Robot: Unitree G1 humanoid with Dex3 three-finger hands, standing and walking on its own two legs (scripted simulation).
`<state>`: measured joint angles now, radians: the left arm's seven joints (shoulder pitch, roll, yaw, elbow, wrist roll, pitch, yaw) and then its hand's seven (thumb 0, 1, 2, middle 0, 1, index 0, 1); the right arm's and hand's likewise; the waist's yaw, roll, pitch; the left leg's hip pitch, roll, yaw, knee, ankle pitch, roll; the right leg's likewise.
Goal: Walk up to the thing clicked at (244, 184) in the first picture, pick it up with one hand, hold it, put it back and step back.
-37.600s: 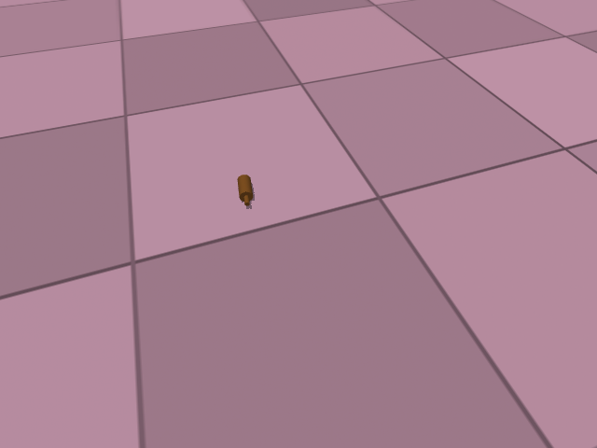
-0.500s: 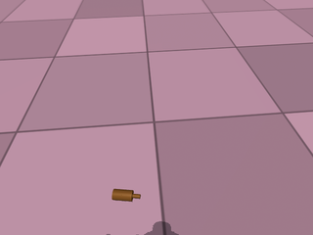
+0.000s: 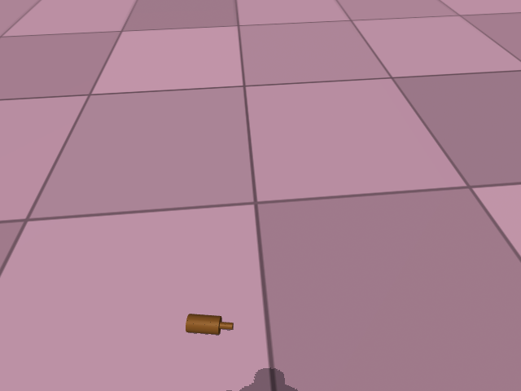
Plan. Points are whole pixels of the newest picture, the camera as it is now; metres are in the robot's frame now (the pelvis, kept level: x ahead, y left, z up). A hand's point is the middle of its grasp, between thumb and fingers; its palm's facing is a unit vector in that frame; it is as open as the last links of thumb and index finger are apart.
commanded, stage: stand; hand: left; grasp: from above
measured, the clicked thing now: (210, 324) +0.45 +0.23 -0.75
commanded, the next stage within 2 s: step back in 0.10 s
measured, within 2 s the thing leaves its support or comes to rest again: neither
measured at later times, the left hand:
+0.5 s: hand out of the picture +0.08 +0.29 -0.18, palm faces -0.04 -0.92 -0.40, open 7.4 cm
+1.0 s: hand out of the picture -0.04 +0.26 -0.16, palm faces -0.08 -0.91 -0.40, open 7.4 cm
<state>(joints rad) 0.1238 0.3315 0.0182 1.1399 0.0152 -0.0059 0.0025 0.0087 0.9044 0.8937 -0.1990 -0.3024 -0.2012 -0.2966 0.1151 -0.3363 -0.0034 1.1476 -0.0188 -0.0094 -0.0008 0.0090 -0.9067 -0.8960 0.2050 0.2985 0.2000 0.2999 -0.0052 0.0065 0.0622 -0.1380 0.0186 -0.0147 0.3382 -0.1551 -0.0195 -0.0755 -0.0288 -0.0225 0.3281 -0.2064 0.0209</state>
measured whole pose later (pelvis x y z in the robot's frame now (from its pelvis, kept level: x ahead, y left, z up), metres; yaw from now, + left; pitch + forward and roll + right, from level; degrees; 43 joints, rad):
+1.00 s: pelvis -0.16 +0.01 -0.02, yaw -4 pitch -2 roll +1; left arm 0.16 0.34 0.06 0.86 0.02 0.03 0.01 0.01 0.90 0.89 -0.20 -0.30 -0.20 -0.30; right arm 0.12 -0.40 -0.05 0.89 0.01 0.06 -0.02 0.01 -0.91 -0.90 0.21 0.30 0.20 0.30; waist -0.01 0.03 0.18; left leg -0.49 -0.09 -0.13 1.11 -0.51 0.00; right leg -0.29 0.02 0.06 0.66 -0.33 -0.02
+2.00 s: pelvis -0.48 +0.00 -0.03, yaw +1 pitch -2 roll +2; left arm 0.14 0.38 0.07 0.77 0.03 0.04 0.03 0.01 0.90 0.89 -0.20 -0.30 -0.20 -0.30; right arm 0.22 -0.41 -0.05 0.89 -0.02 0.06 -0.02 0.01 -0.91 -0.90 0.20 0.30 0.20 0.30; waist 0.00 0.01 0.18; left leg -0.30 -0.04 -0.05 0.79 -0.49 -0.02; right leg -0.39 -0.06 -0.05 0.69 -0.27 -0.02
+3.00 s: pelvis -0.63 -0.01 -0.02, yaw +1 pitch -3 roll +0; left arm 0.21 0.36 0.06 0.98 0.04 -0.05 -0.01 0.01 0.90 0.89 -0.20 -0.30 -0.20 -0.30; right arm 0.23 -0.39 -0.06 1.00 -0.03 0.00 0.01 0.01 -0.91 -0.90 0.21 0.30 0.20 0.30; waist 0.02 0.04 0.07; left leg -0.40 -0.02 -0.08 0.90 -0.45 0.00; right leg -0.22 0.00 -0.04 0.56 -0.29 -0.03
